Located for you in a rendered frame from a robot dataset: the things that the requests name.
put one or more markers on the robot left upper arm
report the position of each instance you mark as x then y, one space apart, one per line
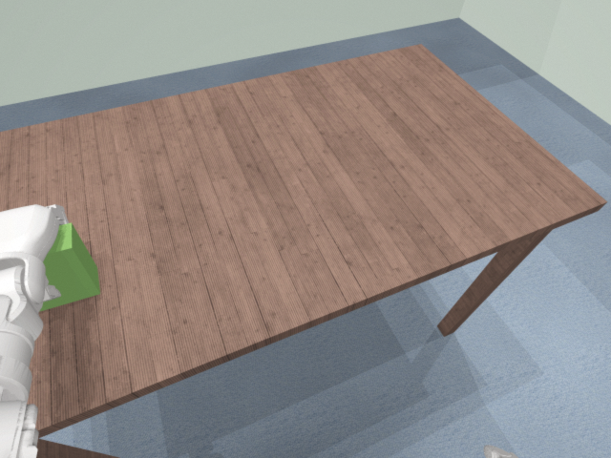
18 435

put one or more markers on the robot left forearm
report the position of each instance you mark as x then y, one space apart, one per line
22 291

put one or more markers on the table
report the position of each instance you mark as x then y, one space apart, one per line
227 219

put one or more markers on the robot left hand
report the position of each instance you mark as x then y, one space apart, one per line
32 229

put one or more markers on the sponge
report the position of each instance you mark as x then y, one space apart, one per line
70 268

